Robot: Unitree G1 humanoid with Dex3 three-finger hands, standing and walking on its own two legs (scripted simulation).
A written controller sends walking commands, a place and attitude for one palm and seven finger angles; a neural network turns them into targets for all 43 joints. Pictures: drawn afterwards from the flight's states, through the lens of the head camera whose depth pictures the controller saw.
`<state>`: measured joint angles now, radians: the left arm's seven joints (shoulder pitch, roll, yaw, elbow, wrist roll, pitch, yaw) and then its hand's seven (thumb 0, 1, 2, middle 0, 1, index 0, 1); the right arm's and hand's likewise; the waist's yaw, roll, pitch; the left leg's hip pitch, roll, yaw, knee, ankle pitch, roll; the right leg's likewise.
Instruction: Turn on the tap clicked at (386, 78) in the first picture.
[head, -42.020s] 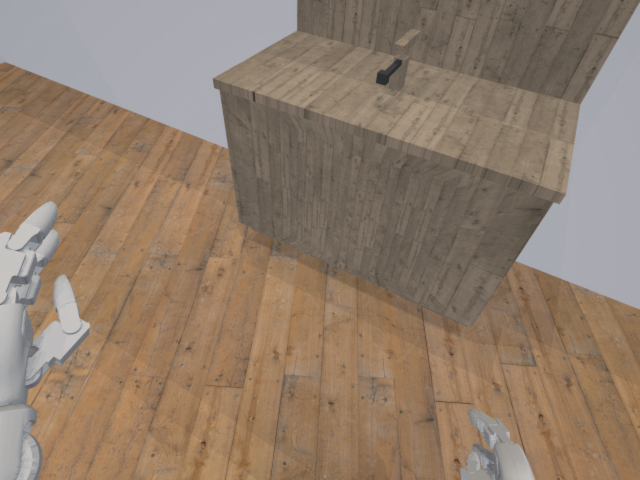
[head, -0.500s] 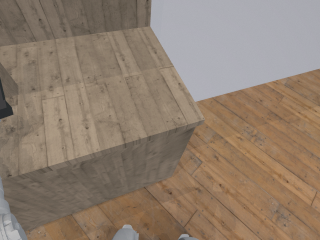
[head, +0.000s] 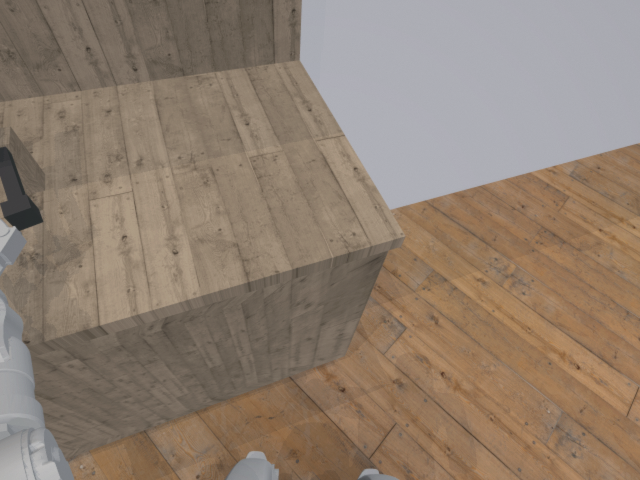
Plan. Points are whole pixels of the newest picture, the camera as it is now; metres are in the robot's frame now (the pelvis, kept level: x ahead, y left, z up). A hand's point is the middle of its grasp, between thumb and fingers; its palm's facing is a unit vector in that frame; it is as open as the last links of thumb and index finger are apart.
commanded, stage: push the lever round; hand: left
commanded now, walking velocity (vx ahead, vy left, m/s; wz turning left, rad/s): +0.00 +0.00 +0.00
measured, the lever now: (22, 212) +0.41 +0.37 +0.07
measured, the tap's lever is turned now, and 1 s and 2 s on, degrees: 13 39 69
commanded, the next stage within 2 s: none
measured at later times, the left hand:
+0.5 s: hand (53, 215) +0.41 +0.34 +0.07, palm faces +0.69 -0.72 -0.07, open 7.8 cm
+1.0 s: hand (86, 207) +0.42 +0.31 +0.07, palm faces +0.77 -0.63 -0.07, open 7.7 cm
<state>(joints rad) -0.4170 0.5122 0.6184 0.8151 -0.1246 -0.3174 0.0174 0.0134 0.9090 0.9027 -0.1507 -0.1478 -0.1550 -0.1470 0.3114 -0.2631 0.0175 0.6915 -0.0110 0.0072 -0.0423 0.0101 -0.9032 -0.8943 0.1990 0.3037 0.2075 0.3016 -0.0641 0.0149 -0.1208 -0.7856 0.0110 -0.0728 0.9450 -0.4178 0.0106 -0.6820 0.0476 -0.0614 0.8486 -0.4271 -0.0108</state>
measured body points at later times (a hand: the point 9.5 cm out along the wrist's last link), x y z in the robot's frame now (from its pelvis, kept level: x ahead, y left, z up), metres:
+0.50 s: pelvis +0.01 -0.01 +0.00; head +0.08 +0.02 +0.44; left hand +0.37 +0.37 +0.07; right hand +0.06 -0.27 -0.11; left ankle +0.02 +0.11 -0.69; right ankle -0.01 -0.12 -0.69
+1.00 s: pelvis +0.01 -0.01 +0.00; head +0.07 +0.02 +0.45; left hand +0.38 +0.34 +0.07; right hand +0.08 -0.26 -0.12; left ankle +0.02 +0.11 -0.69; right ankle -0.01 -0.12 -0.69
